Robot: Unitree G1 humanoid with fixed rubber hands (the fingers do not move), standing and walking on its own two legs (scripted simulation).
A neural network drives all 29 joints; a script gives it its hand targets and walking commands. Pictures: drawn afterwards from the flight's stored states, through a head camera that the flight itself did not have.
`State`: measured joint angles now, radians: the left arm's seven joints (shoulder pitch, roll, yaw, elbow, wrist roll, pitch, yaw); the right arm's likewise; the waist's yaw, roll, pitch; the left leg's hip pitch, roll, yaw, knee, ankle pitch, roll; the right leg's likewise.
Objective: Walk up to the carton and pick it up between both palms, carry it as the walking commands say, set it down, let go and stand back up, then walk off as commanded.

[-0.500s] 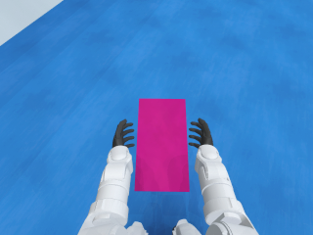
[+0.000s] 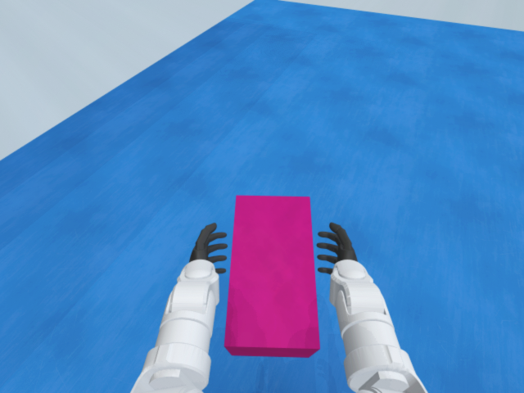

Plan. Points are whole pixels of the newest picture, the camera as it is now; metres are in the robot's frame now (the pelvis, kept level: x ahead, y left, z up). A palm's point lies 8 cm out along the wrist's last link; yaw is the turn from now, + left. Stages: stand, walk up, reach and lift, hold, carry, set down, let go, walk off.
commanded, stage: reach and lift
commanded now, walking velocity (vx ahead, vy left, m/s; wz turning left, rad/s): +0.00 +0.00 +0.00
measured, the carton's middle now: (271, 274) +0.37 -0.01 -0.08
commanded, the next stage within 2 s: hold in 1.38 s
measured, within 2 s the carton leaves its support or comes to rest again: neither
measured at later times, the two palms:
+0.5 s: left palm (200, 261) +0.31 +0.10 +0.07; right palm (358, 263) +0.30 -0.13 +0.07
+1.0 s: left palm (197, 262) +0.31 +0.11 +0.07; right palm (354, 260) +0.31 -0.12 +0.07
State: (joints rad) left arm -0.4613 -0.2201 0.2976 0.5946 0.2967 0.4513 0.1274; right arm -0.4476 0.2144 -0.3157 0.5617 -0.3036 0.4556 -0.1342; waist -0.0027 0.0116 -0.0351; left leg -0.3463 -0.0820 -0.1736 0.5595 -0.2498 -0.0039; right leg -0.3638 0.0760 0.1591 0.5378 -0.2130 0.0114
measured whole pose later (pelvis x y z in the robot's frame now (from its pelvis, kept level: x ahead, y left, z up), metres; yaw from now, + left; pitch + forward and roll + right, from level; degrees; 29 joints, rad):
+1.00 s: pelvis +0.00 +0.00 +0.00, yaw -1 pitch -8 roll +0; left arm -0.48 -0.23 0.31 0.55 0.33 0.71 0.14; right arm -0.49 0.23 -0.31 0.53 -0.33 0.71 -0.14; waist -0.01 0.01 -0.01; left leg -0.10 -0.06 -0.14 0.49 -0.24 0.00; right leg -0.13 0.07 0.15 0.48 -0.21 0.00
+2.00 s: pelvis +0.00 +0.02 +0.00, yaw +0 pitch +0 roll +1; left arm -0.45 -0.22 0.20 0.33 0.28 0.86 0.16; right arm -0.46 0.22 -0.21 0.33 -0.25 0.83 -0.17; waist -0.01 -0.02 -0.13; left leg -0.27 -0.03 0.03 0.50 -0.28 0.03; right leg -0.32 -0.03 0.05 0.53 -0.27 0.02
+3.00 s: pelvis +0.50 +0.14 -0.01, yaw -2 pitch +4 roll -1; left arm -0.34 -0.18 0.01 -0.22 0.07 1.22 0.30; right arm -0.30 0.16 -0.03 -0.27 -0.06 1.22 -0.29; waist -0.03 0.05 -0.08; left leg -0.07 -0.03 0.18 0.55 -0.42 0.05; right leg -0.42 -0.03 -0.27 0.51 -0.15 -0.07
